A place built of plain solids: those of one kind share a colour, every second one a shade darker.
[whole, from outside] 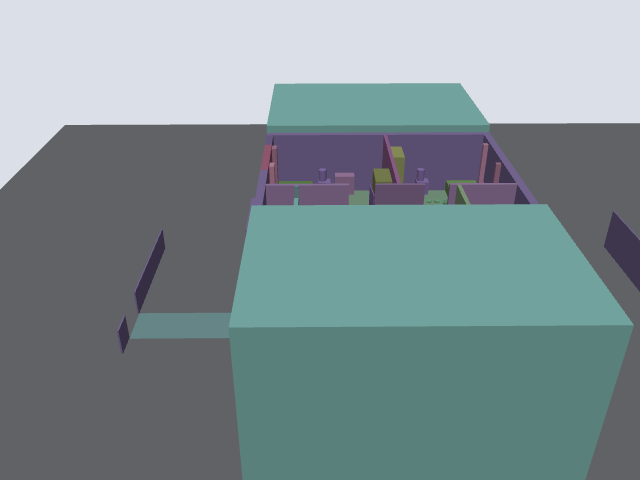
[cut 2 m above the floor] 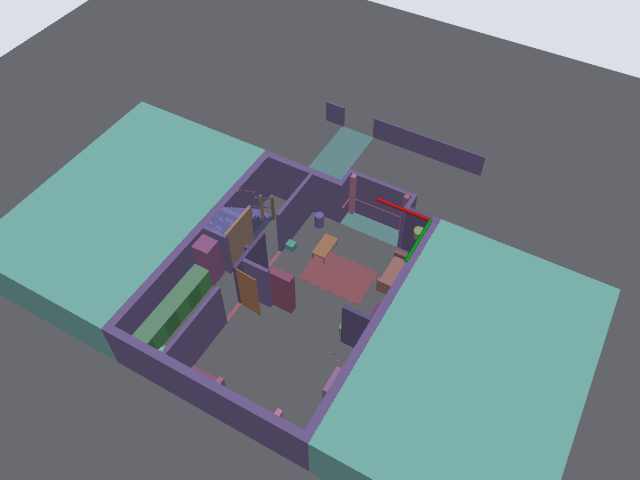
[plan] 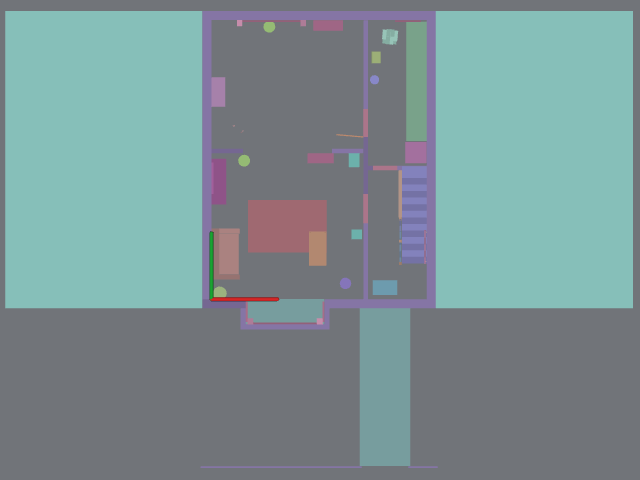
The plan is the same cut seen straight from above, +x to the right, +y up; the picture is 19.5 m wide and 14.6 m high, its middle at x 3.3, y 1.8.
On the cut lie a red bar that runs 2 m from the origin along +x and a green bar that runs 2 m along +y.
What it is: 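A mid-terrace two-storey house, 6.5 m wide inside and 8.5 m deep; a hall 1.79 m wide with a straight stair of 15 risers of 200 mm on goings of 200 mm; a through lounge; a bay window at the front; upstairs three bedrooms and a bathroom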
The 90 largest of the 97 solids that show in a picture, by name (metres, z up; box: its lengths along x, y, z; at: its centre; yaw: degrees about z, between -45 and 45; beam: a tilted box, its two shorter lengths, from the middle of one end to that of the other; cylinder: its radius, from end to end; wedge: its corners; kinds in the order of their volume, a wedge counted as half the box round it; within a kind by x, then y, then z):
{
 "neighbour_house_1": {"box": [6.0, 9.04, 5.81], "at": [-3.28, 4.24, 2.86]},
 "neighbour_house_2": {"box": [6.0, 9.04, 5.81], "at": [9.82, 4.24, 2.86]},
 "wall_1": {"box": [0.28, 9.04, 5.51], "at": [-0.14, 4.24, 2.71]},
 "wall_2": {"box": [1.32, 0.28, 5.51], "at": [0.38, -0.14, 2.71]},
 "wall_3": {"box": [0.96, 0.14, 2.91], "at": [0.48, 4.51, 1.41]},
 "wall_4": {"box": [0.16, 0.92, 3.16], "at": [0.96, -0.46, 1.53]},
 "wall_5": {"box": [4.91, 0.06, 1.05], "at": [2.12, -5.11, 0.47]},
 "wall_6": {"box": [2.71, 0.16, 3.16], "at": [2.24, -0.84, 1.53]},
 "wall_7": {"box": [7.1, 0.28, 5.51], "at": [3.27, 8.63, 2.71]},
 "wall_8": {"box": [7.22, 0.06, 1.85], "at": [3.27, 14.74, 0.88]},
 "wall_9": {"box": [0.16, 0.92, 3.16], "at": [3.51, -0.46, 1.53]},
 "wall_10": {"box": [0.96, 0.14, 2.91], "at": [4.14, 4.51, 1.41]},
 "wall_11": {"box": [0.14, 2.31, 2.91], "at": [4.69, 1.16, 1.41]},
 "wall_12": {"box": [0.14, 1.73, 2.91], "at": [4.69, 4.07, 1.41]},
 "wall_13": {"box": [0.14, 2.7, 2.91], "at": [4.69, 7.14, 1.41]},
 "wall_14": {"box": [3.39, 0.28, 5.51], "at": [5.13, -0.14, 2.71]},
 "wall_15": {"box": [0.9, 0.14, 2.91], "at": [6.1, 3.99, 1.41]},
 "wall_16": {"box": [0.9, 0.06, 1.05], "at": [6.43, -5.11, 0.47]},
 "wall_17": {"box": [0.28, 9.04, 5.51], "at": [6.68, 4.24, 2.71]},
 "tread_1": {"box": [0.75, 2.83, 0.22], "at": [6.17, 2.5, 0.09]},
 "tread_2": {"box": [0.75, 2.63, 0.42], "at": [6.17, 2.6, 0.19]},
 "tread_3": {"box": [0.75, 2.43, 0.62], "at": [6.17, 2.7, 0.29]},
 "tread_4": {"box": [0.75, 2.23, 0.82], "at": [6.17, 2.8, 0.39]},
 "tread_5": {"box": [0.75, 2.03, 1.02], "at": [6.17, 2.9, 0.49]},
 "tread_6": {"box": [0.75, 1.83, 1.22], "at": [6.17, 3.0, 0.59]},
 "tread_7": {"box": [0.75, 1.63, 1.42], "at": [6.17, 3.1, 0.69]},
 "tread_8": {"box": [0.75, 1.43, 1.62], "at": [6.17, 3.2, 0.79]},
 "tread_9": {"box": [0.75, 1.23, 1.82], "at": [6.17, 3.3, 0.89]},
 "tread_10": {"box": [0.75, 1.03, 2.02], "at": [6.17, 3.4, 0.99]},
 "tread_11": {"box": [0.75, 0.83, 2.22], "at": [6.17, 3.5, 1.09]},
 "tread_12": {"box": [0.75, 0.63, 2.42], "at": [6.17, 3.6, 1.19]},
 "tread_13": {"box": [0.75, 0.43, 2.62], "at": [6.17, 3.7, 1.29]},
 "tread_14": {"box": [0.75, 0.35, 2.82], "at": [6.17, 3.86, 1.39]},
 "upper_floor_rooms_1": {"box": [4.77, 8.5, 0.14], "at": [2.38, 4.24, 2.93]},
 "ground_1": {"box": [2.39, 0.78, 0.5], "at": [2.24, -0.38, -0.25]},
 "ground_2": {"box": [1.54, 4.8, 0.5], "at": [5.28, -2.68, -0.25]},
 "wardrobe_bed_1": {"box": [1.16, 0.6, 2.05], "at": [0.67, 4.88, 3.98]},
 "wardrobe_bed_2": {"box": [1.18, 0.6, 2.05], "at": [2.9, 4.14, 3.98]},
 "bed_1": {"box": [2.0, 1.47, 0.5], "at": [1.0, 0.82, 3.2]},
 "bed_2": {"box": [2.0, 1.23, 0.5], "at": [1.0, 7.77, 3.2]},
 "landing_wall_1": {"box": [0.14, 2.81, 2.6], "at": [4.69, 1.41, 4.16]},
 "landing_wall_2": {"box": [0.14, 1.69, 2.6], "at": [4.69, 4.54, 4.16]},
 "landing_wall_3": {"box": [0.14, 2.28, 2.6], "at": [4.69, 7.35, 4.16]},
 "front_wall_over_bay_1": {"box": [2.39, 0.28, 2.6], "at": [2.24, -0.14, 4.16]},
 "bedrooms_wall_1": {"box": [4.62, 0.14, 2.6], "at": [2.31, 4.51, 4.16]},
 "kitchen_unit_1": {"box": [0.6, 0.6, 0.91], "at": [6.25, 5.11, 0.41]},
 "kitchen_unit_2": {"box": [0.6, 0.6, 0.91], "at": [6.25, 5.72, 0.41]},
 "kitchen_unit_3": {"box": [0.6, 0.6, 0.91], "at": [6.25, 6.32, 0.41]},
 "kitchen_unit_4": {"box": [0.6, 0.6, 0.91], "at": [6.25, 6.93, 0.41]},
 "kitchen_unit_5": {"box": [0.6, 0.6, 0.91], "at": [6.25, 7.53, 0.41]},
 "shelf_1": {"box": [0.8, 0.3, 1.85], "at": [3.32, 4.29, 0.88]},
 "shelf_2": {"box": [0.9, 0.32, 1.45], "at": [3.55, 8.33, 0.68]},
 "sofa_1": {"box": [0.24, 1.56, 0.83], "at": [0.12, 1.37, 0.36]},
 "sofa_2": {"box": [0.86, 0.16, 0.65], "at": [0.43, 0.67, 0.28]},
 "sofa_3": {"box": [0.86, 0.16, 0.65], "at": [0.43, 2.07, 0.28]},
 "sofa_4": {"box": [0.65, 1.24, 0.37], "at": [0.51, 1.37, 0.24]},
 "fridge_freezer_1": {"box": [0.65, 0.65, 1.85], "at": [6.22, 4.46, 0.88]},
 "bath_wall_1": {"box": [1.79, 0.14, 2.6], "at": [5.65, 6.52, 4.16]},
 "dresser_1": {"box": [0.42, 0.8, 0.87], "at": [0.21, 2.89, 3.38]},
 "dresser_2": {"box": [0.42, 0.9, 0.92], "at": [0.21, 6.3, 0.41]},
 "curtains_curtains_1": {"box": [0.17, 0.19, 1.65], "at": [0.74, 8.4, 4.52]},
 "curtains_curtains_2": {"box": [0.17, 0.19, 1.65], "at": [0.86, 8.4, 1.52]},
 "curtains_curtains_3": {"box": [0.39, 0.19, 1.65], "at": [1.0, 0.09, 4.52]},
 "curtains_curtains_4": {"box": [0.18, 0.19, 2.3], "at": [1.18, -0.67, 1.2]},
 "curtains_curtains_5": {"box": [0.17, 0.19, 1.65], "at": [2.67, 8.4, 4.52]},
 "curtains_curtains_6": {"box": [0.39, 0.19, 1.65], "at": [2.71, 0.09, 4.52]},
 "curtains_curtains_7": {"box": [0.17, 0.19, 1.65], "at": [2.79, 8.4, 1.52]},
 "curtains_curtains_8": {"box": [0.18, 0.19, 2.3], "at": [3.29, -0.67, 1.2]},
 "stair_bulkhead_1": {"box": [0.11, 1.43, 2.91], "at": [5.74, 3.2, 1.4]},
 "tv_board_1": {"box": [0.46, 1.4, 0.55], "at": [0.23, 3.58, 0.23]},
 "nightstand_1": {"cylinder": 0.15, "from": [0.15, 1.98, 3.55], "to": [0.15, 1.98, 4.02]},
 "nightstand_2": {"cylinder": 0.15, "from": [0.15, 6.03, 3.55], "to": [0.15, 6.03, 4.02]},
 "nightstand_3": {"box": [0.43, 0.5, 0.6], "at": [0.21, 2.06, 3.25]},
 "nightstand_4": {"box": [0.43, 0.5, 0.6], "at": [0.21, 6.11, 3.25]},
 "laid_rug_front_room_1": {"box": [2.4, 1.6, 0.06], "at": [2.31, 2.22, -0.02]},
 "box_cardboard_1": {"box": [0.33, 0.44, 0.43], "at": [4.34, 4.24, 0.17]},
 "box_cardboard_2": {"box": [0.32, 0.3, 0.33], "at": [4.42, 1.97, 0.12]},
 "worktop_1": {"box": [0.62, 3.63, 0.04], "at": [6.24, 6.62, 0.88]},
 "plant_pot_1": {"cylinder": 0.18, "from": [0.99, 4.21, 0.0], "to": [0.99, 4.21, 0.38]},
 "plant_pot_2": {"cylinder": 0.18, "from": [1.76, 8.29, 0.0], "to": [1.76, 8.29, 0.38]},
 "door_leaf_bedroom_front_1": {"box": [0.85, 0.04, 2.05], "at": [4.2, 3.65, 3.98], "yaw": 5.0},
 "bin_1": {"box": [0.25, 0.35, 0.79], "at": [5.02, 7.35, 0.34]},
 "door_leaf_kitchen_side_1": {"box": [0.82, 0.04, 2.05], "at": [4.21, 4.97, 0.97], "yaw": -5.1},
 "slotfit_front_seat_1": {"cylinder": 0.17, "from": [4.07, 0.48, -0.05], "to": [4.07, 0.48, 0.57]},
 "floor_lamp_1": {"cylinder": 0.21, "from": [0.25, 0.17, 1.25], "to": [0.25, 0.17, 1.55]},
 "coffee_table_1": {"box": [0.54, 1.05, 0.07], "at": [3.23, 1.54, 0.36]},
 "box_wall_1": {"box": [0.08, 0.14, 2.6], "at": [4.8, 1.05, 4.16]},
 "laid_doormat_1": {"box": [0.75, 0.45, 0.06], "at": [5.28, 0.35, -0.02]},
 "bin_waste_1": {"cylinder": 0.14, "from": [4.96, 6.67, 0.0], "to": [4.96, 6.67, 0.31]},
 "flight_guard_post_1": {"box": [0.09, 0.09, 1.29], "at": [5.75, 1.08, 0.6]}
}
